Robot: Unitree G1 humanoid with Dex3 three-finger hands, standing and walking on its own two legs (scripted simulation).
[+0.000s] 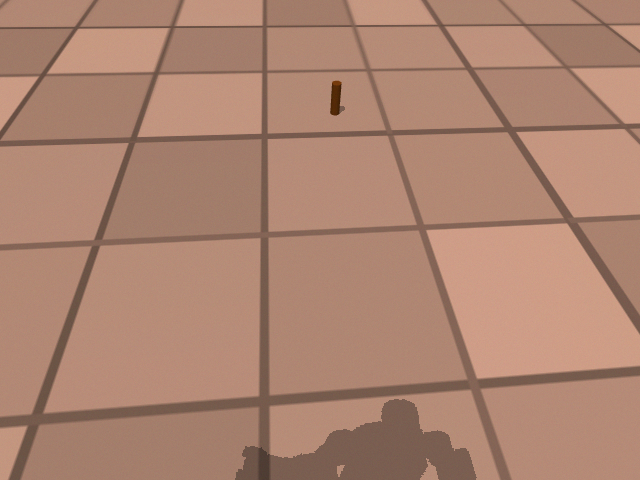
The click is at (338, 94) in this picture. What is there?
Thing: slim round
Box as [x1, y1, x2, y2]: [330, 81, 341, 114]
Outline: 333,81 330,112 331,114 337,114 339,108 341,83 339,81
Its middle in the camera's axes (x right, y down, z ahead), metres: +0.09 -0.79 +2.14
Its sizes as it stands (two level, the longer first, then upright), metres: 0.051 0.051 0.180
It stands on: the floor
